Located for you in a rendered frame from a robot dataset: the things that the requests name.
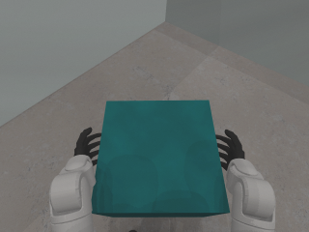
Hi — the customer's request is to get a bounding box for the left robot hand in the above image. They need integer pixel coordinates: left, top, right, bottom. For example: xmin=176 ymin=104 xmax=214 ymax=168
xmin=74 ymin=127 xmax=101 ymax=166

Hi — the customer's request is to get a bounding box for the left robot forearm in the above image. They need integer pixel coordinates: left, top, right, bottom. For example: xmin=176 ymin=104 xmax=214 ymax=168
xmin=48 ymin=155 xmax=97 ymax=232

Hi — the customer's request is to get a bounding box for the right robot forearm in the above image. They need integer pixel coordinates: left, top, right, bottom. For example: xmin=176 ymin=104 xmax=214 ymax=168
xmin=226 ymin=159 xmax=276 ymax=232

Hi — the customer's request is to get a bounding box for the right robot hand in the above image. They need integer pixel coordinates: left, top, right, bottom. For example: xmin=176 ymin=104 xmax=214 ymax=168
xmin=215 ymin=130 xmax=245 ymax=171

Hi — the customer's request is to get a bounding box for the carton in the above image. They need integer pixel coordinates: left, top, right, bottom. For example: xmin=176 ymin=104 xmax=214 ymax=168
xmin=91 ymin=100 xmax=230 ymax=218

